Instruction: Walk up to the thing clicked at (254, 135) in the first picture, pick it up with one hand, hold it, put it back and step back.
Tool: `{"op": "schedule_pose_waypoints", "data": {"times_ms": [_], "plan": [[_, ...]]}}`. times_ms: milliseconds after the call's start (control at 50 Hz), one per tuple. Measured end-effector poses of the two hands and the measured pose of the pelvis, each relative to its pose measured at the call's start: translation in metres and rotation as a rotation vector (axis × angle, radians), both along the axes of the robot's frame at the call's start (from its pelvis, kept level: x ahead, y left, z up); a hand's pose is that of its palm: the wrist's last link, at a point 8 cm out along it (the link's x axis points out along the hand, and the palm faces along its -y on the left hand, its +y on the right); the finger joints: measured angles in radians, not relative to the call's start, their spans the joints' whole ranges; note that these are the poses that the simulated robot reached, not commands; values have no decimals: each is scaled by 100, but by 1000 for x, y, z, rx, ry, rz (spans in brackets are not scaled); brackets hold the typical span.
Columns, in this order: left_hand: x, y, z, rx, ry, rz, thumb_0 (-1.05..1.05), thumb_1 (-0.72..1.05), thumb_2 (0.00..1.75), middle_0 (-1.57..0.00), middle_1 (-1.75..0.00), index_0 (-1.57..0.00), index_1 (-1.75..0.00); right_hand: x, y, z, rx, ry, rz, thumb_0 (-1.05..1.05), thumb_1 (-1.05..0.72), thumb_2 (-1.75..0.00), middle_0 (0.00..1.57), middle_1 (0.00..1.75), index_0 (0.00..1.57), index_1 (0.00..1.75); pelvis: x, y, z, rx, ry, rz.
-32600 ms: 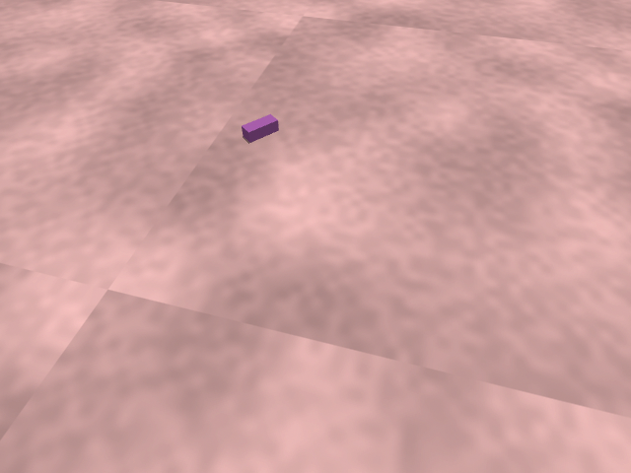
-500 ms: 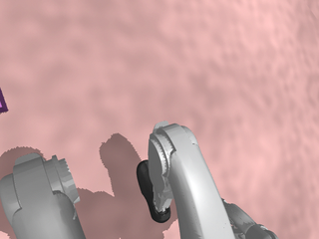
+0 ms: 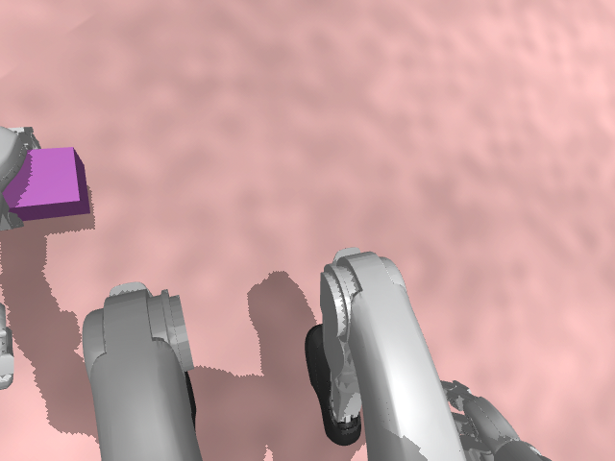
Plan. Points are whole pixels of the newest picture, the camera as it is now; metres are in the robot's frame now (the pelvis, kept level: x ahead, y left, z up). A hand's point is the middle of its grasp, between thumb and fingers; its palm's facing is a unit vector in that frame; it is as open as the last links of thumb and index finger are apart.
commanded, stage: settle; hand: left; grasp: from above
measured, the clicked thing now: (1, 188) +0.45 +0.34 -0.19
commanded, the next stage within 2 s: lift in 0.06 s
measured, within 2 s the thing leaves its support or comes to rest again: neither
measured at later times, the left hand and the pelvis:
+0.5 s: hand out of the picture +0.42 +0.34 -0.10, palm faces -0.47 -0.09 -0.88, open 10.4 cm; pelvis -0.01 +0.00 +0.04, yaw +3 degrees
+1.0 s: hand out of the picture +0.36 +0.32 +0.08, palm faces -0.42 -0.12 -0.90, open 10.4 cm; pelvis +0.00 +0.00 +0.17, yaw +7 degrees
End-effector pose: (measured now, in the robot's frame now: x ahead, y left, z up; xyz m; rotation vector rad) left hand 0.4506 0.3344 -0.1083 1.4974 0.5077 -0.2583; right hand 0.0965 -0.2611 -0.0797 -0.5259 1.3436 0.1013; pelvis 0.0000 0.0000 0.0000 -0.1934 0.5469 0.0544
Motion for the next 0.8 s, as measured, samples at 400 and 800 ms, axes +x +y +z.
{"op": "schedule_pose_waypoints", "data": {"times_ms": [400, 800], "plan": [[-7, 0, 43, -6, -6, 24, 0, -11, 71, -58, -76, -62, -69, -35, -10, 16, -48, 54, -137, 1, -92, -90, 21, 30, 20, 30, -6, -2, 22, 24, 28, 18], [-58, 7, 162, -26, -15, 21, -1, -9, 70, -57, -77, -61, -70, 31, 6, 76, 18, -119, -150, 1, -92, -90, 21, 30, 20, 30, -5, 0, 101, 54, 38, 54]]}}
